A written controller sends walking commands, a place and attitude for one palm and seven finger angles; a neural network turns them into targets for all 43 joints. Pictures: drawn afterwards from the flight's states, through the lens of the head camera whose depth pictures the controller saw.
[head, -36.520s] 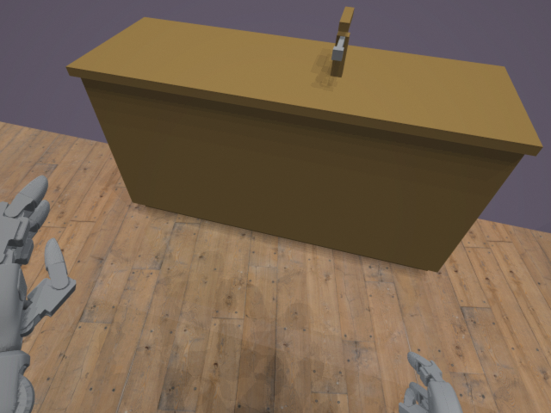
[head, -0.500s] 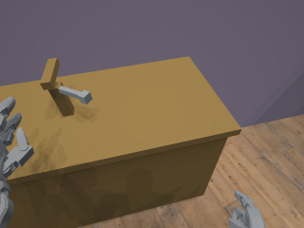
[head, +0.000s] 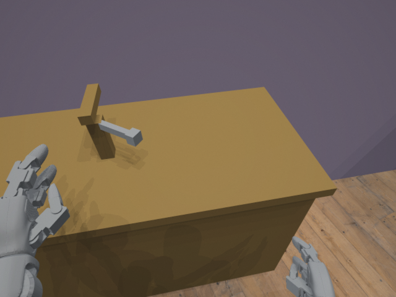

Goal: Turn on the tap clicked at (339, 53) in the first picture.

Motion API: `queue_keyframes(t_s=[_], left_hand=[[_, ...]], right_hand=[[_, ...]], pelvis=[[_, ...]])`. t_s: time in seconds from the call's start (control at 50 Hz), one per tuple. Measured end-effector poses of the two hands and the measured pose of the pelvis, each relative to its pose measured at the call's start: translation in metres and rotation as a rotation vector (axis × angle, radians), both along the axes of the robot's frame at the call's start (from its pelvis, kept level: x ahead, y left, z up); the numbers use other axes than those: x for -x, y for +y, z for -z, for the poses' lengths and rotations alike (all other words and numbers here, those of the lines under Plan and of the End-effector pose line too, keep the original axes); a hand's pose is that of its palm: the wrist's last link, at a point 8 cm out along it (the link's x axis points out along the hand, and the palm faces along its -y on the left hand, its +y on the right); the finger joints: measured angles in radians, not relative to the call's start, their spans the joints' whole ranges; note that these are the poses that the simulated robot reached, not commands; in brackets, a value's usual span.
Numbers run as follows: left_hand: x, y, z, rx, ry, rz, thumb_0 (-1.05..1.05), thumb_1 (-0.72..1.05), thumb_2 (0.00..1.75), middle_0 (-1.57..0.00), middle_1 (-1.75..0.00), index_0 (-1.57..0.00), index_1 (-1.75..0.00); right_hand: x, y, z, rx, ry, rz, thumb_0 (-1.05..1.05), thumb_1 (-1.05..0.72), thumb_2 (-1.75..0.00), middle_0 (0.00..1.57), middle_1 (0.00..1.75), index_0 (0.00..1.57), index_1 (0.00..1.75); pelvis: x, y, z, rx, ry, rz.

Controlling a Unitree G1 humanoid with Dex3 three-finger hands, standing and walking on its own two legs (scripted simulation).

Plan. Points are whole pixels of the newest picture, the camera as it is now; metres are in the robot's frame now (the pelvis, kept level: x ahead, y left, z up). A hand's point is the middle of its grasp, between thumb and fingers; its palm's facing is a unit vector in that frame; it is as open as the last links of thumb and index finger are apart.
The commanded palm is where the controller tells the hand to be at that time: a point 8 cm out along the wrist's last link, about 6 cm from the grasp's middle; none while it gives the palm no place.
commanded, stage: turn the palm inward beside the body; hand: left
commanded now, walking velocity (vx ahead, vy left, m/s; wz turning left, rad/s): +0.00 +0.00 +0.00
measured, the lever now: (133, 137) +0.41 +0.22 +0.11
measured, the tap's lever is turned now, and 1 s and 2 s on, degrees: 52 52 52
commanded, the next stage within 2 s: reach beside the lever's end, fingers flat in 0.88 s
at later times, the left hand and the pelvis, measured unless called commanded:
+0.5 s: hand (73, 231) +0.16 +0.21 +0.15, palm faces +0.49 -0.86 -0.13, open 7.4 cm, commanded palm +0.11 +0.25 +0.16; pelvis -0.02 -0.02 +0.00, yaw +1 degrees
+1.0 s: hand (88, 222) +0.18 +0.20 +0.15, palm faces +0.48 -0.87 -0.13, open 7.4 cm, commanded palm +0.13 +0.24 +0.16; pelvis +0.00 -0.03 +0.00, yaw +1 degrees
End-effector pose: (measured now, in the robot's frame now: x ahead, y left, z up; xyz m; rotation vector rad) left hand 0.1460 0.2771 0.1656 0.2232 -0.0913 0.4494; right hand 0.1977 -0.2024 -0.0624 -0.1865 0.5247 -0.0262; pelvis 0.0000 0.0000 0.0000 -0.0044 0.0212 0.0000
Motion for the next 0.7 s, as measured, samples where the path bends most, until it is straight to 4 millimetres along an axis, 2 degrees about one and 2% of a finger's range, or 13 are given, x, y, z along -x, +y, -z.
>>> queue_keyframes(t_s=[0.18, 0.38, 0.52, 0.7], left_hand=[[0.017, -0.006, 0.004, 0.039, 0.021, -0.025, 0.01, 0.90, 0.90, -0.21, -0.31, -0.20, -0.31], [0.029, -0.022, 0.007, 0.071, 0.036, -0.039, 0.01, 0.90, 0.90, -0.20, -0.31, -0.20, -0.30], [0.028, -0.029, 0.008, 0.094, 0.049, -0.064, 0.01, 0.90, 0.90, -0.20, -0.31, -0.20, -0.30], [0.019, -0.039, 0.007, 0.086, 0.057, -0.061, 0.01, 0.90, 0.90, -0.20, -0.30, -0.20, -0.30]], right_hand=[[0.013, 0.003, -0.001, 0.000, 0.006, -0.009, 0.02, -0.90, -0.90, 0.21, 0.30, 0.20, 0.30], [0.025, -0.012, 0.003, 0.003, 0.010, 0.007, 0.02, -0.90, -0.90, 0.21, 0.30, 0.20, 0.30], [0.025, -0.024, 0.006, 0.005, 0.018, 0.021, 0.02, -0.90, -0.90, 0.21, 0.30, 0.20, 0.30], [0.013, -0.034, 0.005, 0.005, 0.008, 0.019, 0.02, -0.90, -0.90, 0.21, 0.30, 0.20, 0.30]], pelvis=[[0.014, -0.002, -0.001, -0.001, -0.029, -0.004], [0.021, -0.011, -0.001, -0.001, -0.044, -0.007], [0.020, -0.020, -0.001, 0.001, -0.047, -0.013], [0.011, -0.027, -0.001, -0.001, -0.036, -0.013]])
